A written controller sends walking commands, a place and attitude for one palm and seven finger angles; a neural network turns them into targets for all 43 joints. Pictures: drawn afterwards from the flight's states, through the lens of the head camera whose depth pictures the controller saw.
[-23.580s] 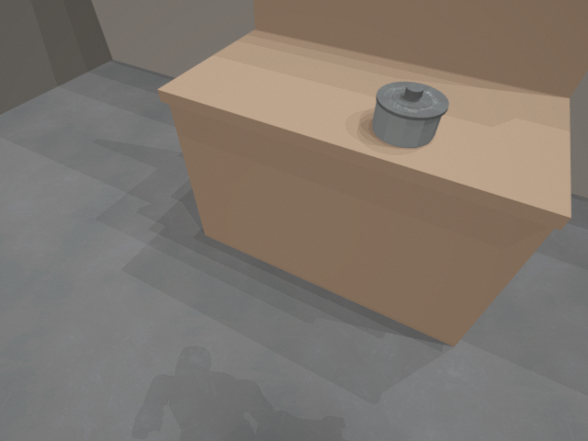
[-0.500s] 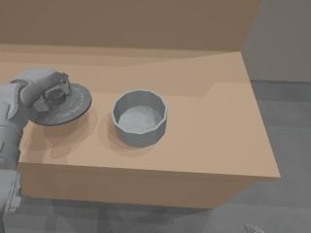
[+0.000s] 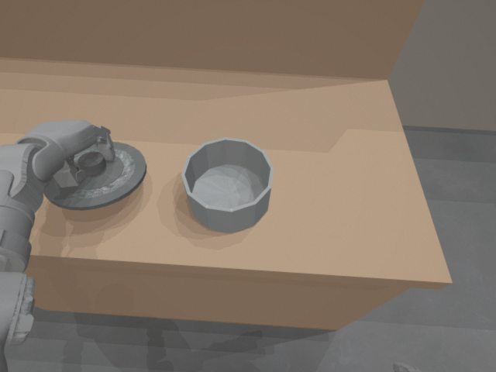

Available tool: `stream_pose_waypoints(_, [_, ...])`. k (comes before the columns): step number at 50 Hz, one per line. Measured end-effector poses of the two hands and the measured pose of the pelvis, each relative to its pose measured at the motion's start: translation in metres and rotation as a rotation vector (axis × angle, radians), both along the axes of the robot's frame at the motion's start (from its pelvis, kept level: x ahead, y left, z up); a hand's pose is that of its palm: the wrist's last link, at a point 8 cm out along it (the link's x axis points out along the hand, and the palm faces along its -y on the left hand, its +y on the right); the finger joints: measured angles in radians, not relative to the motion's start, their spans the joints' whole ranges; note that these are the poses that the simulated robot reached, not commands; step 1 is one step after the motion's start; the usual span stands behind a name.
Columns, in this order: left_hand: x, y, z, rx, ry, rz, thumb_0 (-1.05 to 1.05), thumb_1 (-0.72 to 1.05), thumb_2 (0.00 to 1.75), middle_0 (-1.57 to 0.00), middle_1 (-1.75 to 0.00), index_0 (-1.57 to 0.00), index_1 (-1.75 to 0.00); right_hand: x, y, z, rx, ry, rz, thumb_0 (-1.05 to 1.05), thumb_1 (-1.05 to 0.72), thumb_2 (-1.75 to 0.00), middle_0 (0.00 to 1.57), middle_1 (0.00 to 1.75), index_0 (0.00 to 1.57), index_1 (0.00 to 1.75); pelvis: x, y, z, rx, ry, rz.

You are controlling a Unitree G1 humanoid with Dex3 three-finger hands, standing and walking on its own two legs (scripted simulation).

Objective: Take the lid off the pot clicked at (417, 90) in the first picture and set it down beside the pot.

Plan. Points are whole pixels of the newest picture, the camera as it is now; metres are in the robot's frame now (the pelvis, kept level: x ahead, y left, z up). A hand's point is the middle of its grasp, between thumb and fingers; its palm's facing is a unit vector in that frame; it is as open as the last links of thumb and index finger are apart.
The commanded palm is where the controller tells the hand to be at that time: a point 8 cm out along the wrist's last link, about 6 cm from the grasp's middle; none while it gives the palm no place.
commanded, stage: lower the lid onto the table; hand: left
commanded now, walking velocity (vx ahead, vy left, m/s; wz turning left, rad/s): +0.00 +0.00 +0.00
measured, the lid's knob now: (92, 162) +0.45 +0.28 +0.04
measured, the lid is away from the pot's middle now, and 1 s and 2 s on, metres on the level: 0.24 0.24 0.24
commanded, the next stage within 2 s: open the fingers wide in 0.82 s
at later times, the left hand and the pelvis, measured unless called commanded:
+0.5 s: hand (86, 178) +0.42 +0.29 +0.03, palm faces -0.47 -0.03 -0.88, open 7.6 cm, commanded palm +0.44 +0.28 +0.10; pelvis +0.00 +0.01 +0.00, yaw -1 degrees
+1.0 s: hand (91, 184) +0.42 +0.29 +0.01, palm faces -0.45 -0.05 -0.89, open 7.6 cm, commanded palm +0.44 +0.28 +0.07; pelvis -0.01 +0.01 -0.01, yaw -2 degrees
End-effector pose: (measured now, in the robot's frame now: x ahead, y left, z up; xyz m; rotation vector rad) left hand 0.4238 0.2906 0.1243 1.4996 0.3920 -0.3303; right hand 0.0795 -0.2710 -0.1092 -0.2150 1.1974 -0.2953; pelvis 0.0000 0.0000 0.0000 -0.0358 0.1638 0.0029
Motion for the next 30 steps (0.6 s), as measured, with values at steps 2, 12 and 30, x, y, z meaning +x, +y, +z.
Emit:
stream_pose_waypoints(2, [0.003, -0.001, -0.001, 0.01, 0.002, -0.002, 0.14, 0.37, 0.92, -1.22, -1.12, -0.55, -0.84, -0.002, 0.002, -0.001, 0.003, 0.003, -0.004, 0.01, -0.91, -0.9, 0.21, 0.3, 0.2, 0.3, 0.0, 0.002, 0.0, -0.001, 0.004, -0.001])
stream_pose_waypoints(12, [0.008, -0.006, -0.013, -0.005, -0.002, -0.021, 0.14, 0.37, 0.92, -1.22, -1.12, -0.55, -0.84, -0.02, 0.009, -0.006, 0.023, 0.036, -0.037, 0.01, -0.91, -0.9, 0.21, 0.3, 0.2, 0.3, 0.001, 0.008, -0.002, -0.001, 0.02, -0.015])
stream_pose_waypoints(30, [0.009, -0.006, -0.037, -0.001, 0.029, -0.014, 0.14, 0.37, 0.93, -1.22, -1.12, -0.55, -0.84, -0.043, 0.003, -0.005, -0.021, 0.082, -0.064, 0.01, -0.91, -0.9, 0.21, 0.3, 0.2, 0.3, -0.002, 0.01, -0.006, -0.008, 0.04, -0.02])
